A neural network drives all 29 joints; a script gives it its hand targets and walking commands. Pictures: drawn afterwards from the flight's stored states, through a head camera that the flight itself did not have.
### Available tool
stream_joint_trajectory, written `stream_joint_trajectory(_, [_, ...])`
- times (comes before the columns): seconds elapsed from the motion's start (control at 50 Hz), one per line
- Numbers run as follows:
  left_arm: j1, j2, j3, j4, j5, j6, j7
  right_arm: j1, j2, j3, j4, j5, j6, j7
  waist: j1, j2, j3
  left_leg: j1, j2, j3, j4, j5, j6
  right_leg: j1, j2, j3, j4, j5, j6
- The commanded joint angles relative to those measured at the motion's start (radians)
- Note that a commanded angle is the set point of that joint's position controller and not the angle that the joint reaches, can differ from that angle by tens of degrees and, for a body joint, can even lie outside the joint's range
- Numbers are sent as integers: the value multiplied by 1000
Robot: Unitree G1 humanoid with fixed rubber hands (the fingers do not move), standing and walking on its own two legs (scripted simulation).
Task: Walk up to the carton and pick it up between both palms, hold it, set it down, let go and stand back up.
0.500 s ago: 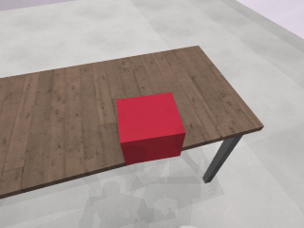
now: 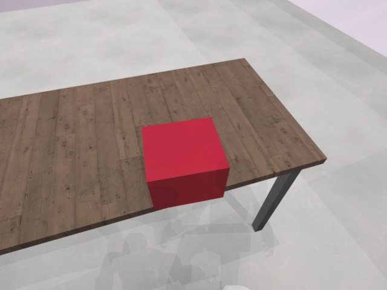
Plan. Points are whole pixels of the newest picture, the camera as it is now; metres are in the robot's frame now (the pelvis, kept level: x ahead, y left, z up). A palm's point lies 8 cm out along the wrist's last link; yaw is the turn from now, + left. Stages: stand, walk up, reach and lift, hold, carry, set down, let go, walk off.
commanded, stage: walk up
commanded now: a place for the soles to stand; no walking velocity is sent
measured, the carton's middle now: (183, 163) +0.41 +0.03 -0.03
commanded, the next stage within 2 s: none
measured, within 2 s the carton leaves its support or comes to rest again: neither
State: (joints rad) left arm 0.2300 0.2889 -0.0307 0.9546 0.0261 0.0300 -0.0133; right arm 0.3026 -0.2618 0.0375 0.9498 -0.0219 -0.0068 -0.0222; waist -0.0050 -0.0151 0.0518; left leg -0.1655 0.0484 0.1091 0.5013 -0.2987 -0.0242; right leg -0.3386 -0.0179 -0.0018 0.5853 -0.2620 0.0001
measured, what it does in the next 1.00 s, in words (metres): steps to the right, turning left: right foot, then left foot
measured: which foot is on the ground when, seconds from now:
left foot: down 0.00-0.26, up 0.28-0.54, down 0.56-1.00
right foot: up 0.00-0.24, down 0.26-1.00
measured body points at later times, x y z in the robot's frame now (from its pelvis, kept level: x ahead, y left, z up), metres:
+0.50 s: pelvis +0.03 -0.11 -0.01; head +0.05 -0.11 +0.44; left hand +0.07 +0.16 -0.14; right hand +0.12 -0.37 -0.14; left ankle +0.02 +0.00 -0.70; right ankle +0.08 -0.24 -0.73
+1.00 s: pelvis +0.02 -0.12 +0.00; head +0.02 -0.14 +0.45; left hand +0.02 +0.13 -0.13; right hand +0.14 -0.34 -0.15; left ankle +0.03 -0.01 -0.73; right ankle +0.04 -0.23 -0.73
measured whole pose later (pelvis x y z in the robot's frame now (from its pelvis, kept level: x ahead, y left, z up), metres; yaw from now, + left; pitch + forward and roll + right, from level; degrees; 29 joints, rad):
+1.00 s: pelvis +0.02 -0.12 +0.00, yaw +16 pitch -2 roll -1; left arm 0.30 0.23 -0.04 0.88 0.01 -0.01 0.01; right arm 0.28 -0.24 0.02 0.94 -0.02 0.01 0.01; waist -0.01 0.04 0.02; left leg -0.25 -0.02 -0.02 0.52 -0.22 0.01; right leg -0.15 -0.02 -0.12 0.50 -0.30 -0.01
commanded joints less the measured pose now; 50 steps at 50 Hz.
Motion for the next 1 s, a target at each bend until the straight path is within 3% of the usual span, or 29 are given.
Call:
stream_joint_trajectory(0.0, [-85, 105, 34, -134, 63, 32, -29, 161, -238, -94, -27, -24, -11, -72, -43, 89, 118, 51, 463, -489, -283, -24, 270, -336, -109, 48, 330, -232, 43])
stream_joint_trajectory(0.04, [-58, 96, 29, -139, 54, 34, -35, 99, -203, -94, -63, -26, -22, -77, -5, 121, 101, 68, 391, -381, -258, 126, 240, -329, -139, 80, 351, -174, 54])
stream_joint_trajectory(0.1, [-93, 70, 27, -162, 49, 32, -42, 119, -171, -95, -82, -28, -42, -58, -16, 156, 67, 44, 281, -266, -202, 313, 195, -246, -116, 48, 308, -114, 68])
stream_joint_trajectory(0.16, [-55, 51, 20, -155, 23, 15, -45, 69, -211, -106, -110, -37, -39, -33, -3, 232, -8, -9, 200, -139, -98, 421, 164, -45, -63, -30, 115, -61, 54])
stream_joint_trajectory(0.18, [-13, 52, 24, -137, 18, 5, -41, 54, -224, -107, -118, -38, -32, -21, 15, 229, -36, -38, 166, -104, -27, 430, 140, 52, -31, -70, 8, 41, 44])
stream_joint_trajectory(0.2, [61, 65, 35, -106, 15, -6, -33, 42, -214, -99, -126, -38, -26, -9, 45, 172, -75, -87, 123, -68, 72, 415, 107, 181, 5, -118, -102, 186, 37])
stream_joint_trajectory(0.22, [133, 106, 52, -80, 13, -15, -21, 75, -163, -76, -128, -38, -23, 2, 68, 49, -123, -141, 56, -40, 185, 293, 67, 306, 0, -114, -169, 290, 37])
stream_joint_trajectory(0.24, [202, 184, 74, -76, 6, -21, -12, 115, -86, -48, -146, -36, -21, 8, 94, -88, -196, -267, -2, -46, 301, -10, 22, 450, -139, 28, -150, 401, 3])
stream_joint_trajectory(0.26, [200, 263, 90, -94, -1, -17, 0, 144, -29, -26, -167, -27, -8, 6, 77, -247, -184, -369, -50, -71, 411, -416, -1, 419, -340, 303, -234, 347, -70])
stream_joint_trajectory(0.28, [131, 267, 93, -98, -17, -6, 13, 154, -43, -32, -155, -9, 11, -8, 57, -185, -141, -316, 0, -131, 503, -449, 8, 285, -365, 304, -280, 152, -157])
stream_joint_trajectory(0.3, [57, 251, 89, -118, -23, 0, 21, 115, -63, -39, -164, 1, 22, -15, 47, -199, -80, -333, 18, -142, 544, -411, 13, 180, -365, 312, -313, 45, -188])
stream_joint_trajectory(0.32, [17, 203, 76, -134, -23, 1, 27, 88, -81, -42, -163, -1, 24, -15, 36, -144, -10, -336, 25, -161, 549, -360, 13, 133, -328, 246, -310, 67, -170])
stream_joint_trajectory(0.38, [-22, 142, 55, -148, 3, -17, 26, 161, -76, -53, -126, -8, 15, -7, -12, -163, -6, -249, 24, -150, 475, -253, 10, 86, -309, 140, -234, 315, -154])
stream_joint_trajectory(0.46, [-57, 145, 62, -166, 14, -19, 29, 117, -84, -67, -136, -14, 17, 6, -13, -139, -6, -157, 11, -118, 295, -150, 13, 51, -327, 104, -198, 176, -178])
stream_joint_trajectory(0.52, [-87, 155, 58, -176, 18, -12, 27, 122, -85, -84, -136, -11, 16, 17, -49, -103, 10, 13, -6, -115, 55, 55, 42, -82, -319, 61, -120, 75, -132])
stream_joint_trajectory(0.54, [-61, 131, 47, -172, 16, -10, 20, 112, -106, -94, -137, -12, 13, 19, -45, -28, 9, 49, -3, -148, -5, 95, 49, -129, -287, 33, -72, 19, -99])
stream_joint_trajectory(0.58, [2, 38, 12, -182, -2, -7, 14, 45, -188, -120, -166, 10, 12, 16, -13, 249, 2, -63, 213, -504, -229, -40, 136, -123, -85, -115, 193, -285, -1])
stream_joint_trajectory(0.6, [-14, 52, 18, -184, -13, 3, 29, 29, -218, -123, -156, 27, 18, 11, -28, 236, 42, -243, 250, -537, -277, -172, 225, -38, -50, -73, 293, -416, -4])
stream_joint_trajectory(0.62, [-15, 66, 23, -182, -12, 8, 35, -2, -193, -114, -157, 35, 21, 11, -20, 219, 84, -322, 242, -530, -305, -268, 246, -10, -63, -49, 331, -404, -5])
stream_joint_trajectory(0.64, [-16, 80, 31, -179, -9, 7, 36, -24, -166, -103, -162, 34, 23, 10, -18, 193, 110, -315, 199, -474, -303, -242, 229, -32, -52, -46, 320, -375, -9])
stream_joint_trajectory(0.7, [63, 47, 26, -147, -12, -21, 36, -23, -133, -88, -162, -5, 21, 7, 2, 149, -2, -82, 124, -358, -160, 177, 189, -59, -28, -48, 173, -239, -21])
stream_joint_trajectory(0.76, [86, 16, 17, -147, -8, -54, 37, -22, -122, -79, -130, -8, 23, 18, 10, 89, -127, 39, 78, -286, -39, 301, 149, 88, 1, -77, -136, 14, -19])
stream_joint_trajectory(0.8, [113, 44, 23, -151, -2, -71, 42, -18, -90, -60, -115, -2, 18, 23, 17, 57, -177, -25, 61, -247, 46, 361, 106, 252, -76, -9, -227, 183, -30])
stream_joint_trajectory(0.82, [114, 85, 32, -154, 4, -73, 45, 1, -57, -45, -114, 2, 15, 28, 5, -33, -175, -116, 33, -226, 90, 229, 71, 296, -195, 136, -254, 199, -60])
stream_joint_trajectory(0.84, [68, 128, 41, -157, -7, -64, 49, 21, -33, -34, -103, 1, 19, 28, -26, -68, -102, -184, -22, -183, 84, -3, 37, 239, -282, 234, -293, 131, -107])
stream_joint_trajectory(0.86, [38, 146, 47, -143, -14, -53, 45, 18, -35, -34, -91, -5, 26, 21, -36, -92, -31, -102, -13, -161, 57, -84, 36, 73, -317, 225, -308, -16, -149])
stream_joint_trajectory(0.88, [9, 125, 41, -142, -14, -47, 36, 7, -50, -35, -80, -11, 25, 20, -45, -87, 26, -49, -4, -182, -1, -29, 42, -17, -278, 192, -331, -134, -135])
stream_joint_trajectory(0.92, [14, 76, 25, -141, -13, -46, 28, -2, -97, -42, -48, -3, 11, 28, -21, -56, 80, -39, -1, -231, -41, 99, 51, -27, -165, 88, -339, -146, -78])
stream_joint_trajectory(0.98, [66, 84, 23, -104, -19, -57, 19, 18, -93, -40, -16, 1, -1, 29, -10, -58, 86, -34, 5, -235, -53, 93, 54, -14, -159, 83, -336, -167, -64])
